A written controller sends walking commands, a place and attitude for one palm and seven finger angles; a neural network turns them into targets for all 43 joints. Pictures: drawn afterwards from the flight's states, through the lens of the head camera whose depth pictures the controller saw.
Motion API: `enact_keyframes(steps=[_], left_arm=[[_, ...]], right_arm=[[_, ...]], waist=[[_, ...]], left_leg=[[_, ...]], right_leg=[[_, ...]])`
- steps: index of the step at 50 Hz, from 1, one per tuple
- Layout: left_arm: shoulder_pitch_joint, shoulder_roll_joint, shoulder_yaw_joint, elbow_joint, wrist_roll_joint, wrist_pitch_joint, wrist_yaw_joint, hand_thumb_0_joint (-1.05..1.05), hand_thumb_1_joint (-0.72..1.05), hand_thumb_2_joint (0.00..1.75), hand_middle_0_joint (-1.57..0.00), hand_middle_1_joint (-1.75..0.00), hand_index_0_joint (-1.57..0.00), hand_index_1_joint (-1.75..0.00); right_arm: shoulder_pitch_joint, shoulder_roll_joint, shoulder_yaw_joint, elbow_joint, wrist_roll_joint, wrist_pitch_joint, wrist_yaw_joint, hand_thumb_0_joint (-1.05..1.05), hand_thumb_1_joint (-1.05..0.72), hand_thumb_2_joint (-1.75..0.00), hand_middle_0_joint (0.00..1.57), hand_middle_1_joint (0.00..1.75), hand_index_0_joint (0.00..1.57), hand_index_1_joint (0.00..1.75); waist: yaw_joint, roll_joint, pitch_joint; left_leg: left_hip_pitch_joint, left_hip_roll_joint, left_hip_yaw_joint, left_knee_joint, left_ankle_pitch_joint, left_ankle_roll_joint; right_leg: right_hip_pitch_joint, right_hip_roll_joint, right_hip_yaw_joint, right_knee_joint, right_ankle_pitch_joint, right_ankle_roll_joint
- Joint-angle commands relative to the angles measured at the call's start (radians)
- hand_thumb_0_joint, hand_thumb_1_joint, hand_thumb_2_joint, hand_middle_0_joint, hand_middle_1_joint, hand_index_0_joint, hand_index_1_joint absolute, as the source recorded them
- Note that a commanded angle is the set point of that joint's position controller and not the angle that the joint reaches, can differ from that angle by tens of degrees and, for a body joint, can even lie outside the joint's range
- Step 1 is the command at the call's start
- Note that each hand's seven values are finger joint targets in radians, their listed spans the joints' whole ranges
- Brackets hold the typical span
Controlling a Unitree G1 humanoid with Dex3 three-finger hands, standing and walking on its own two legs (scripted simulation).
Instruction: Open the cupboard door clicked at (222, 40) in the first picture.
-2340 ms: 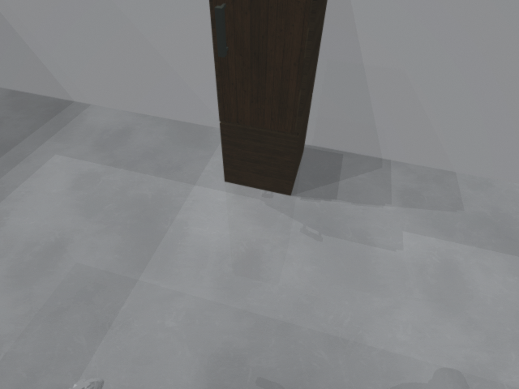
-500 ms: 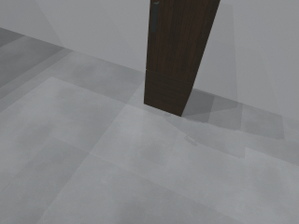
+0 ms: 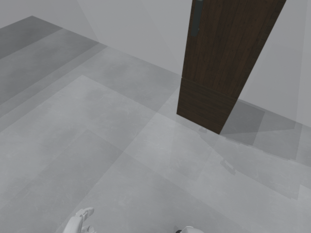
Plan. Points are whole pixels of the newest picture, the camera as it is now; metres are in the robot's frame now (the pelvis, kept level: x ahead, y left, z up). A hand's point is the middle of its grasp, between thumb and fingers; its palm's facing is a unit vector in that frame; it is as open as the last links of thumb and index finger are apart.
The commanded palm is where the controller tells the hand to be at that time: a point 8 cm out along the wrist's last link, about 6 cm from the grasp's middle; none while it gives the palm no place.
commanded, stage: walk to a spot facing it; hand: left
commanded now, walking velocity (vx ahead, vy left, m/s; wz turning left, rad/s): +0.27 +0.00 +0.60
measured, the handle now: (198, 16) +1.01 -0.21 +0.07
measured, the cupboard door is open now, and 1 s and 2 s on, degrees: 0 0 0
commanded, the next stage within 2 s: turn to face it in 0.32 s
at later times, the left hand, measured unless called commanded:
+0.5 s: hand out of the picture +0.08 +0.24 -0.19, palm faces +0.34 -0.91 -0.23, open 7.4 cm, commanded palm none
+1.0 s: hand (86, 196) +0.26 +0.22 -0.15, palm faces +0.05 -0.97 -0.25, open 7.3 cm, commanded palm none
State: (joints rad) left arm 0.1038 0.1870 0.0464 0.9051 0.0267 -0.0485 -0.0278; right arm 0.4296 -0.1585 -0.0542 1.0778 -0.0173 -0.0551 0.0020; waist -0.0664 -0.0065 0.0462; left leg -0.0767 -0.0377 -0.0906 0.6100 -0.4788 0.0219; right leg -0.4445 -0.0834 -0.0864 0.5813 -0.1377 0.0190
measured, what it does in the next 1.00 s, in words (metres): walks ahead: left foot, then right foot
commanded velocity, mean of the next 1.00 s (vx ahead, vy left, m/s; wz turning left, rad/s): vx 0.02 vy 0.00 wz -0.13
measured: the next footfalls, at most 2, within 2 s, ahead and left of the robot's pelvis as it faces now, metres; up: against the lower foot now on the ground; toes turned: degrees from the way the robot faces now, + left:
left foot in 0.42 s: +0.25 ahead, +0.14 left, +0.00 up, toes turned +23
right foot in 0.98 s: +0.24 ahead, -0.08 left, +0.00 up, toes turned -5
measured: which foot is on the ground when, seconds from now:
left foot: down 0.00-0.00, up 0.02-0.40, down 0.42-0.98, up 1.00-1.00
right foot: down 0.00-0.40, up 0.42-0.96, down 0.98-1.00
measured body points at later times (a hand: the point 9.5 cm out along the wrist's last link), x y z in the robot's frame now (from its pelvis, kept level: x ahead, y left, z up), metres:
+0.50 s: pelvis +0.16 +0.04 +0.00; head +0.19 +0.09 +0.44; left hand +0.06 +0.29 -0.17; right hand +0.40 -0.15 -0.10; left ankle +0.22 +0.12 -0.72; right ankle +0.12 -0.12 -0.64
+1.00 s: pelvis +0.20 +0.02 +0.00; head +0.22 +0.01 +0.45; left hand +0.25 +0.27 -0.13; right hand +0.24 -0.23 -0.15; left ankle +0.22 +0.12 -0.71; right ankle +0.20 -0.08 -0.72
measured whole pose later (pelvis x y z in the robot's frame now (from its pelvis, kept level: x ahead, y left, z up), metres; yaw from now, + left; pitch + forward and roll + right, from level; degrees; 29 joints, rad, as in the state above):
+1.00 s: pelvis +0.20 +0.02 +0.00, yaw +1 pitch -2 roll +0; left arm 0.22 0.18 0.07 0.95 0.03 0.05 0.00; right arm 0.22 -0.23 -0.08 1.01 -0.02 0.03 -0.01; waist -0.02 0.04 0.07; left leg -0.30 0.15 0.31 0.71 -0.38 0.01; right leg -0.26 -0.03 -0.10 0.62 -0.30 -0.01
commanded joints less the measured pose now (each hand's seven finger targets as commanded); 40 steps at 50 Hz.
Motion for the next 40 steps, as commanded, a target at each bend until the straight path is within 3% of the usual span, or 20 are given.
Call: enact_keyframes(steps=[1,2,3,4,6,10,12,14,17,18,19,20,21,22,23,25,27,30,34,40], left_arm=[[0.351,0.282,0.076,0.024,0.002,-0.024,0.036,0.00,0.90,0.90,-0.20,-0.30,-0.20,-0.30],[0.269,0.238,0.063,0.010,0.002,-0.026,0.037,0.00,0.90,0.90,-0.20,-0.30,-0.20,-0.30],[0.206,0.172,0.051,0.004,0.002,-0.027,0.044,0.00,0.90,0.90,-0.20,-0.30,-0.20,-0.30],[0.182,0.134,0.032,0.003,0.006,-0.032,0.046,0.00,0.90,0.90,-0.20,-0.30,-0.20,-0.30],[0.172,0.115,0.023,0.009,0.007,-0.036,0.047,0.00,0.90,0.90,-0.20,-0.30,-0.20,-0.30],[0.185,0.127,0.021,0.027,0.003,-0.031,0.051,0.00,0.90,0.90,-0.20,-0.30,-0.20,-0.30],[0.204,0.147,0.020,0.033,0.001,-0.023,0.050,0.00,0.90,0.90,-0.20,-0.30,-0.20,-0.30],[0.228,0.175,0.026,0.034,0.003,-0.014,0.051,0.00,0.90,0.90,-0.20,-0.30,-0.20,-0.30],[0.226,0.233,0.040,0.020,0.002,0.000,0.049,0.00,0.90,0.90,-0.20,-0.30,-0.20,-0.30],[0.221,0.242,0.048,0.019,0.001,0.005,0.050,0.00,0.90,0.90,-0.20,-0.30,-0.20,-0.30],[0.219,0.245,0.048,0.005,-0.006,0.009,0.046,0.00,0.90,0.90,-0.20,-0.30,-0.20,-0.30],[0.240,0.196,0.043,-0.033,-0.024,0.017,0.032,0.00,0.90,0.90,-0.20,-0.30,-0.20,-0.30],[0.216,0.178,0.029,-0.071,-0.019,0.026,0.038,0.00,0.90,0.90,-0.20,-0.30,-0.20,-0.30],[0.207,0.173,0.027,-0.059,-0.022,0.035,0.053,0.00,0.90,0.90,-0.20,-0.30,-0.20,-0.30],[0.205,0.153,0.023,-0.029,-0.022,0.037,0.055,0.00,0.90,0.90,-0.20,-0.30,-0.20,-0.30],[0.243,0.123,0.012,0.039,-0.009,0.052,0.050,0.00,0.90,0.90,-0.20,-0.30,-0.20,-0.30],[0.319,0.094,0.001,0.086,-0.012,0.066,0.051,0.00,0.90,0.90,-0.20,-0.30,-0.20,-0.30],[0.320,0.079,-0.003,0.113,-0.007,0.086,0.053,0.00,0.90,0.90,-0.20,-0.30,-0.20,-0.30],[0.251,0.080,0.023,0.075,-0.004,0.110,0.045,0.00,0.90,0.90,-0.20,-0.30,-0.20,-0.30],[0.152,0.059,0.038,0.008,0.000,0.107,0.029,0.00,0.90,0.90,-0.20,-0.30,-0.20,-0.30]], right_arm=[[-0.091,-0.121,-0.036,-0.134,0.005,-0.023,0.007,0.00,-0.90,-0.90,0.20,0.30,0.20,0.30],[-0.130,-0.114,-0.032,-0.140,-0.002,-0.014,0.015,0.00,-0.90,-0.90,0.20,0.30,0.20,0.30],[-0.166,-0.111,-0.033,-0.136,-0.005,0.000,0.023,0.00,-0.90,-0.90,0.20,0.30,0.20,0.30],[-0.179,-0.096,-0.029,-0.129,-0.008,0.018,0.031,0.00,-0.90,-0.90,0.20,0.30,0.20,0.30],[-0.164,-0.081,-0.026,-0.124,-0.006,0.046,0.037,0.00,-0.90,-0.90,0.20,0.30,0.20,0.30],[-0.244,-0.073,-0.016,-0.160,-0.006,0.066,0.050,0.00,-0.90,-0.90,0.20,0.30,0.20,0.30],[-0.295,-0.071,-0.005,-0.180,-0.007,0.067,0.056,0.00,-0.90,-0.90,0.20,0.30,0.20,0.30],[-0.344,-0.079,0.001,-0.206,-0.006,0.063,0.061,0.00,-0.90,-0.90,0.20,0.30,0.20,0.30],[-0.323,-0.123,-0.005,-0.225,-0.008,0.058,0.054,0.00,-0.90,-0.90,0.20,0.30,0.20,0.30],[-0.262,-0.156,-0.014,-0.218,-0.011,0.054,0.049,0.00,-0.90,-0.90,0.20,0.30,0.20,0.30],[-0.153,-0.222,-0.032,-0.198,-0.016,0.049,0.041,0.00,-0.90,-0.90,0.20,0.30,0.20,0.30],[-0.066,-0.358,-0.064,-0.194,-0.019,0.042,0.029,0.00,-0.90,-0.90,0.20,0.30,0.20,0.30],[-0.009,-0.420,-0.064,-0.180,0.007,0.045,0.020,0.00,-0.90,-0.90,0.20,0.30,0.20,0.30],[-0.057,-0.382,-0.053,-0.186,0.013,0.041,0.004,0.00,-0.90,-0.90,0.20,0.30,0.20,0.30],[-0.158,-0.333,-0.041,-0.218,0.009,0.036,-0.009,0.00,-0.90,-0.90,0.20,0.30,0.20,0.30],[-0.259,-0.219,-0.005,-0.216,0.002,0.022,-0.019,0.00,-0.90,-0.90,0.20,0.30,0.20,0.30],[-0.295,-0.184,0.011,-0.192,0.006,0.010,-0.025,0.00,-0.90,-0.90,0.20,0.30,0.20,0.30],[-0.281,-0.164,0.011,-0.157,0.008,0.015,-0.029,0.00,-0.90,-0.90,0.20,0.30,0.20,0.30],[-0.279,-0.167,-0.007,-0.143,0.002,0.040,-0.030,0.00,-0.90,-0.90,0.20,0.30,0.20,0.30],[-0.214,-0.174,-0.036,-0.131,-0.007,0.045,-0.034,0.00,-0.90,-0.90,0.20,0.30,0.20,0.30]], waist=[[0.178,-0.172,-0.167],[0.146,-0.200,-0.085],[0.115,-0.134,-0.018],[0.087,-0.098,0.006],[0.054,-0.130,0.012],[0.045,-0.140,0.020],[0.061,-0.137,0.014],[0.084,-0.141,0.014],[0.067,-0.133,-0.036],[0.036,-0.112,-0.079],[-0.026,-0.016,-0.160],[-0.050,0.298,-0.254],[-0.064,0.285,-0.345],[-0.044,0.171,-0.335],[-0.005,0.142,-0.252],[0.054,0.095,-0.116],[0.094,0.130,-0.141],[0.093,0.089,-0.096],[0.082,0.077,0.013],[0.037,0.127,-0.014]], left_leg=[[-0.592,0.066,0.035,0.741,-0.006,0.022],[-0.600,0.107,0.047,0.778,0.060,0.015],[-0.583,0.148,0.042,0.762,0.121,0.010],[-0.548,0.159,0.054,0.728,0.156,-0.004],[-0.530,0.159,0.083,0.659,0.197,-0.025],[-0.515,0.160,0.148,0.436,0.249,-0.052],[-0.483,0.139,0.191,0.297,0.272,-0.050],[-0.439,0.122,0.223,0.186,0.274,-0.040],[-0.316,0.073,0.262,0.080,0.245,-0.015],[-0.199,0.059,0.249,-0.007,0.276,-0.003],[0.019,0.072,0.219,-0.114,0.433,0.016],[0.262,0.368,-0.168,-0.124,0.897,0.151],[0.290,0.518,-0.309,-0.171,1.062,0.257],[0.228,0.511,-0.268,-0.191,0.896,0.253],[0.124,0.471,-0.209,-0.226,0.782,0.222],[-0.070,0.361,-0.054,-0.268,0.786,0.145],[-0.101,0.318,0.064,-0.286,0.784,0.123],[-0.130,0.324,0.092,-0.350,0.619,0.111],[-0.197,0.373,0.100,-0.393,0.344,0.141],[-0.077,0.415,0.128,-0.342,0.378,0.145]], right_leg=[[0.539,-0.428,0.572,-0.327,-0.326,-0.157],[0.410,-0.408,0.524,-0.357,-0.399,-0.149],[0.306,-0.380,0.388,-0.369,-0.359,-0.135],[0.229,-0.338,0.257,-0.365,-0.250,-0.109],[0.193,-0.291,0.088,-0.359,-0.074,-0.090],[0.230,-0.262,-0.088,-0.336,0.197,-0.088],[0.275,-0.244,-0.142,-0.304,0.291,-0.075],[0.313,-0.258,-0.157,-0.258,0.359,-0.072],[0.360,-0.291,-0.173,-0.122,0.504,-0.069],[0.344,-0.284,-0.188,0.012,0.506,-0.048],[0.246,-0.254,-0.201,0.247,0.406,-0.012],[-0.056,-0.074,-0.191,0.577,-0.327,0.071],[-0.147,-0.024,-0.039,0.742,-0.575,0.062],[-0.167,-0.039,0.037,0.779,-0.503,0.053],[-0.186,-0.067,0.057,0.765,-0.429,0.058],[-0.088,-0.084,0.074,0.666,-0.299,0.059],[0.017,-0.062,0.074,0.551,-0.266,0.053],[0.049,-0.033,0.074,0.465,-0.231,0.045],[0.006,-0.018,0.066,0.441,-0.249,0.042],[0.004,-0.005,0.021,0.287,-0.297,0.031]])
